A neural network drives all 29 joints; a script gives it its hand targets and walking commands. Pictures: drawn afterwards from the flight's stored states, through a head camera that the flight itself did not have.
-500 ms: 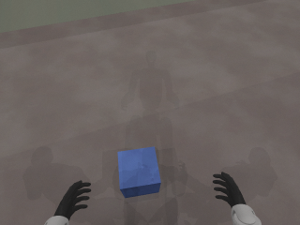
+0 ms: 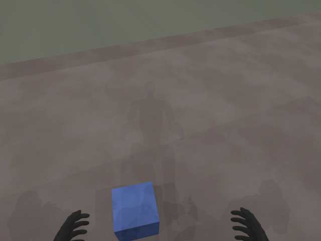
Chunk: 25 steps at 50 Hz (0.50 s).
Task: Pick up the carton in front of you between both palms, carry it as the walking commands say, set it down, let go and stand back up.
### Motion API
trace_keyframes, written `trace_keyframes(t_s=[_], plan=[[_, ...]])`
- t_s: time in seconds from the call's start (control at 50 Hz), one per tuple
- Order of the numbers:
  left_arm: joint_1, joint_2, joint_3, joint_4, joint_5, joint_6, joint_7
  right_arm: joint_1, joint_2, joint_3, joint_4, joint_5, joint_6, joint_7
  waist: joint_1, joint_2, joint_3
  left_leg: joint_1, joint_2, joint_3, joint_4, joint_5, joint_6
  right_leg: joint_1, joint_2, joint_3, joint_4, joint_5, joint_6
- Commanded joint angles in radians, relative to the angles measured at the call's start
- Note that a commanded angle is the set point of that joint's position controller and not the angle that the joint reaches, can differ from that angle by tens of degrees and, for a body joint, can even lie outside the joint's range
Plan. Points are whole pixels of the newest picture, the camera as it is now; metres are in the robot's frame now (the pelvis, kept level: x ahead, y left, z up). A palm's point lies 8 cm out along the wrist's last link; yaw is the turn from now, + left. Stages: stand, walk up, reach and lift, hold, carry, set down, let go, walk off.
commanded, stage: let go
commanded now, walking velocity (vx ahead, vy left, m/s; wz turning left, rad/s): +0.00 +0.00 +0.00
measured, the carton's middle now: (136, 212) +0.40 +0.12 -0.65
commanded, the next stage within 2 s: stand in 0.10 s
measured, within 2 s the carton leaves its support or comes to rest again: neither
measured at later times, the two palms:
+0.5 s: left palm out of the picture +0.10 +0.34 -0.11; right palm out of the picture +0.10 -0.25 -0.07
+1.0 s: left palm out of the picture +0.11 +0.32 -0.10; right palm out of the picture +0.11 -0.27 -0.09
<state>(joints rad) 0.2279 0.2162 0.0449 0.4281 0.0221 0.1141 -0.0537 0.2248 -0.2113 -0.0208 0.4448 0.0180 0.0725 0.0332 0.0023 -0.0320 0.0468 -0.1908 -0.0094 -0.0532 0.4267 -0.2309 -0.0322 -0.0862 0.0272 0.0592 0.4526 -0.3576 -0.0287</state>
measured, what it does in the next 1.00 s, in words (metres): stands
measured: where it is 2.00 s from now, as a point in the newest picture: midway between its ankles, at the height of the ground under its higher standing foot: outside the picture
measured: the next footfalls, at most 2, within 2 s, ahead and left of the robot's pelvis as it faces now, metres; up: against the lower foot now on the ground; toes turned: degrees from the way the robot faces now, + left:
none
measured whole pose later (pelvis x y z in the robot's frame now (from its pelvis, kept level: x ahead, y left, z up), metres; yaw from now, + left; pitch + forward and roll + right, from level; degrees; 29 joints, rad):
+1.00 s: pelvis +0.00 +0.03 +0.00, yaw -1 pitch -1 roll +0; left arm 0.21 0.36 0.02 0.78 0.02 -0.01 0.03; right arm 0.12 -0.34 -0.03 0.89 -0.02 0.00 -0.02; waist -0.01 -0.04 0.02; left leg -0.22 -0.02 -0.03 0.51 -0.27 0.01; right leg -0.09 0.01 0.08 0.45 -0.35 0.01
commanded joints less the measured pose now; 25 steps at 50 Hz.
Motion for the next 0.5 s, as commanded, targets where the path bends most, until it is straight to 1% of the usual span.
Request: trace_keyframes(t_s=[0.0, 0.04, 0.08, 0.1, 0.12, 0.14, 0.16, 0.18, 0.2, 0.24, 0.28, 0.34, 0.4, 0.44, 0.48], plan=[[0.036, 0.125, 0.034, -0.096, -0.016, 0.007, 0.035, 0.027, -0.07, -0.021, -0.035, -0.013, -0.051, -0.052, 0.018, -0.102, -0.199, 0.006, -0.092, 0.058, 0.052, 0.333, 0.026, -0.011, -0.048, 0.038, 0.037, 0.913, 0.087], [0.034, 0.114, 0.031, -0.095, -0.023, 0.008, 0.037, 0.014, -0.073, -0.023, -0.037, -0.017, -0.054, -0.053, 0.013, -0.085, -0.181, 0.049, -0.083, 0.049, 0.057, 0.364, 0.027, -0.087, -0.039, 0.023, 0.026, 0.832, 0.083], [0.023, 0.107, 0.026, -0.101, -0.025, 0.012, 0.039, -0.01, -0.077, -0.029, -0.035, -0.016, -0.054, -0.045, 0.01, -0.043, -0.164, 0.105, -0.073, 0.038, 0.064, 0.4, 0.022, -0.165, -0.027, 0.003, 0.005, 0.692, 0.073], [-0.028, 0.223, 0.057, 0.033, 0.024, -0.021, 0.071, -0.022, -0.196, -0.052, 0.117, -0.088, -0.049, -0.061, 0.016, -0.098, -0.107, 0.05, 0.048, 0.022, 0.094, 0.375, 0.016, -0.17, -0.045, -0.006, -0.018, 0.365, 0.085], [-0.023, 0.217, 0.055, 0.048, 0.027, -0.037, 0.079, -0.04, -0.211, -0.061, 0.124, -0.094, -0.051, -0.065, 0.015, -0.043, -0.092, 0.033, 0.044, 0.008, 0.092, 0.272, 0.035, -0.176, -0.048, 0.016, -0.052, 0.229, 0.075], [-0.031, 0.217, 0.055, 0.057, 0.029, -0.051, 0.08, -0.054, -0.213, -0.06, 0.132, -0.095, -0.057, -0.065, 0.007, -0.004, -0.087, 0.019, 0.045, -0.003, 0.077, 0.19, 0.046, -0.179, -0.054, 0.032, -0.073, 0.138, 0.064], [-0.035, 0.219, 0.057, 0.063, 0.032, -0.062, 0.078, -0.06, -0.214, -0.058, 0.139, -0.094, -0.061, -0.064, 0.002, 0.012, -0.081, -0.006, 0.047, -0.014, 0.062, 0.118, 0.052, -0.174, -0.059, 0.04, -0.083, 0.083, 0.054], [-0.041, 0.22, 0.055, 0.059, 0.035, -0.075, 0.077, -0.063, -0.213, -0.057, 0.14, -0.091, -0.068, -0.064, -0.004, 0.013, -0.076, -0.023, 0.043, -0.021, 0.045, 0.054, 0.048, -0.175, -0.063, 0.052, -0.086, 0.041, 0.046], [-0.044, 0.22, 0.051, 0.066, 0.035, -0.087, 0.073, -0.071, -0.216, -0.055, 0.151, -0.087, -0.075, -0.062, -0.007, 0.034, -0.076, -0.025, 0.044, -0.027, 0.029, -0.008, 0.043, -0.183, -0.065, 0.065, -0.084, 0.006, 0.036], [-0.045, 0.21, 0.047, 0.089, 0.031, -0.098, 0.066, -0.087, -0.222, -0.057, 0.173, -0.082, -0.086, -0.059, -0.008, 0.075, -0.054, -0.051, 0.059, -0.055, -0.001, -0.105, 0.043, -0.197, -0.053, 0.057, -0.052, -0.023, 0.03], [-0.032, 0.205, 0.045, 0.113, 0.028, -0.103, 0.059, -0.099, -0.235, -0.062, 0.19, -0.081, -0.089, -0.056, -0.004, 0.128, -0.046, -0.086, 0.084, -0.105, -0.049, -0.189, 0.055, -0.18, -0.035, 0.032, 0.001, -0.007, 0.031], [0.008, 0.218, 0.046, 0.143, 0.025, -0.113, 0.056, -0.111, -0.252, -0.065, 0.205, -0.081, -0.089, -0.054, 0.007, 0.155, -0.037, -0.113, 0.109, -0.159, -0.103, -0.256, 0.069, -0.159, -0.022, 0.016, 0.036, 0.012, 0.035], [0.033, 0.237, 0.045, 0.173, 0.024, -0.12, 0.058, -0.111, -0.269, -0.068, 0.225, -0.077, -0.089, -0.054, 0.008, 0.145, -0.04, -0.092, 0.111, -0.164, -0.104, -0.23, 0.068, -0.155, -0.029, 0.022, 0.026, 0.033, 0.032], [0.037, 0.248, 0.043, 0.187, 0.022, -0.125, 0.061, -0.109, -0.278, -0.069, 0.238, -0.073, -0.091, -0.053, 0.006, 0.125, -0.05, -0.061, 0.106, -0.154, -0.088, -0.155, 0.064, -0.151, -0.037, 0.027, 0.015, 0.062, 0.032], [0.037, 0.257, 0.04, 0.199, 0.021, -0.128, 0.065, -0.106, -0.283, -0.069, 0.25, -0.068, -0.094, -0.053, 0.003, 0.097, -0.067, -0.023, 0.101, -0.136, -0.059, -0.046, 0.061, -0.143, -0.047, 0.034, 0.003, 0.1, 0.033]])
